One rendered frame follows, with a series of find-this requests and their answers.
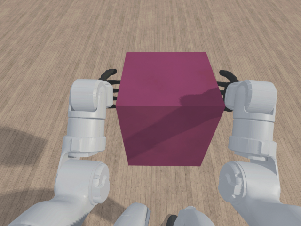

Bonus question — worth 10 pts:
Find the left robot thigh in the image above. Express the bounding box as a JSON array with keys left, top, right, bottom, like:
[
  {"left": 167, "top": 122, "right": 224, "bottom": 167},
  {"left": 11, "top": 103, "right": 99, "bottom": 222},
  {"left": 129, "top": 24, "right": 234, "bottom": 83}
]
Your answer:
[{"left": 113, "top": 202, "right": 151, "bottom": 226}]

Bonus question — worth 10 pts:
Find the robot left hand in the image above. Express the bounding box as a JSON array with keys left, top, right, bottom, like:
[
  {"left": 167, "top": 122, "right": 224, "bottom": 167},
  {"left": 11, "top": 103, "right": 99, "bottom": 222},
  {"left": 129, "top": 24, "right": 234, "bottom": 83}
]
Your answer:
[{"left": 99, "top": 69, "right": 121, "bottom": 108}]

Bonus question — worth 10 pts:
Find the carton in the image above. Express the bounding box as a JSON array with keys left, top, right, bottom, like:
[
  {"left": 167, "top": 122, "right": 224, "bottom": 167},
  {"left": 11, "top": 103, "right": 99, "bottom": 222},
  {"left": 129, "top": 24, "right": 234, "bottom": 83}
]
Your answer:
[{"left": 116, "top": 52, "right": 226, "bottom": 166}]

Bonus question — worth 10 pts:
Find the robot right forearm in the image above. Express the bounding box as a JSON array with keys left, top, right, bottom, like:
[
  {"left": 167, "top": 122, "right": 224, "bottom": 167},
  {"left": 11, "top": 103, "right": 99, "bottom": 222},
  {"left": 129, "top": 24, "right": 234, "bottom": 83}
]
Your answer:
[{"left": 224, "top": 80, "right": 280, "bottom": 185}]

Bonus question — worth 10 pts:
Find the left robot upper arm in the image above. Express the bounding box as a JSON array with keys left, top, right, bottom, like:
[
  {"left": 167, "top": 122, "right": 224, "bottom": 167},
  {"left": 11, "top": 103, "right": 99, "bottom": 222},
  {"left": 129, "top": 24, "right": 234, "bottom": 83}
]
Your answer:
[{"left": 7, "top": 159, "right": 110, "bottom": 226}]

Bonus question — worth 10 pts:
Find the robot left forearm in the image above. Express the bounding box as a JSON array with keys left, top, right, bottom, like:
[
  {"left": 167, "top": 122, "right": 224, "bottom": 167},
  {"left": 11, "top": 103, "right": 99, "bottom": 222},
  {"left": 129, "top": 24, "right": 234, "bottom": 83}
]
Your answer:
[{"left": 54, "top": 79, "right": 113, "bottom": 192}]

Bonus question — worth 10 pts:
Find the right robot foot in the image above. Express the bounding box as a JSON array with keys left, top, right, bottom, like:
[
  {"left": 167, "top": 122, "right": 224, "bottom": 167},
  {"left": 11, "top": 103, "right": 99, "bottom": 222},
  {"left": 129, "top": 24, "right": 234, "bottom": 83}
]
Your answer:
[{"left": 166, "top": 215, "right": 178, "bottom": 226}]

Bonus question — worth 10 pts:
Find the robot right hand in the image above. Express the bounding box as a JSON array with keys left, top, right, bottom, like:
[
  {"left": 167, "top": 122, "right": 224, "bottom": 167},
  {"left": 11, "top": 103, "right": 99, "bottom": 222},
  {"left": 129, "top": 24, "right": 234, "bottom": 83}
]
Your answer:
[{"left": 217, "top": 70, "right": 239, "bottom": 112}]

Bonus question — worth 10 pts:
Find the right robot upper arm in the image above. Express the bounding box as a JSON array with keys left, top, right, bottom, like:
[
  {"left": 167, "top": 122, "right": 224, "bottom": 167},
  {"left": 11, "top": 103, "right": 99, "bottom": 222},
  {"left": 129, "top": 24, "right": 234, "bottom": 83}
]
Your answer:
[{"left": 218, "top": 161, "right": 301, "bottom": 226}]

